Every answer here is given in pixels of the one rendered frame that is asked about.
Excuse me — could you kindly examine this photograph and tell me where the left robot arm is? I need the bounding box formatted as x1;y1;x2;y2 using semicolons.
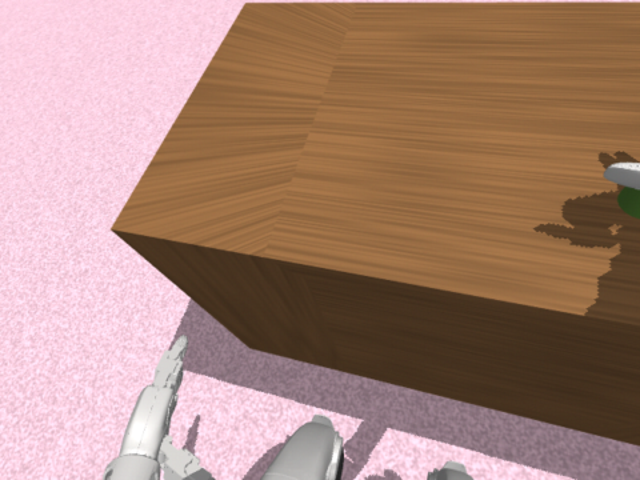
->
102;455;160;480

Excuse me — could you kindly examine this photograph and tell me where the can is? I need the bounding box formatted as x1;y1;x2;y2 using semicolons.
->
617;186;640;219

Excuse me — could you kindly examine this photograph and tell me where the right robot hand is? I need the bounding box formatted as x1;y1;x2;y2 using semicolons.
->
603;162;640;190

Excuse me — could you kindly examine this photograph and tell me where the left robot hand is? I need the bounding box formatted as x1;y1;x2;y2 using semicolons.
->
119;335;215;480

